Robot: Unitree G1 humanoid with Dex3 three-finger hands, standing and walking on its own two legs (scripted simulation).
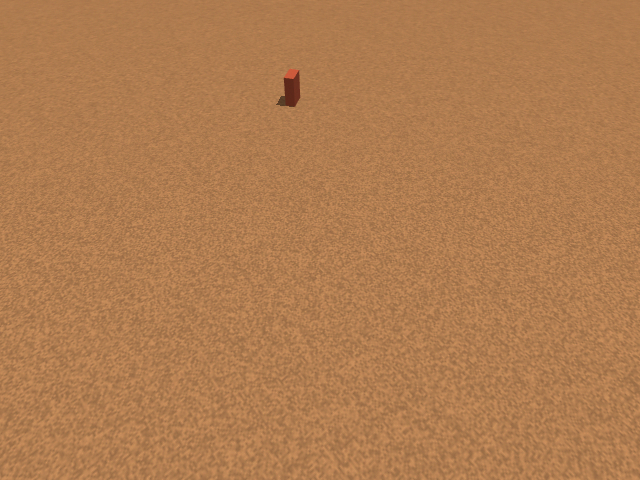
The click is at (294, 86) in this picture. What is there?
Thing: carton on end
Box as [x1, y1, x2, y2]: [284, 69, 299, 106]
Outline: 289,69 284,77 285,102 286,105 294,106 299,98 298,70
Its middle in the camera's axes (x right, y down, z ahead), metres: -0.16 -0.85 +2.27
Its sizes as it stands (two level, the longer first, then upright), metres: 0.108 0.057 0.172
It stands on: the floor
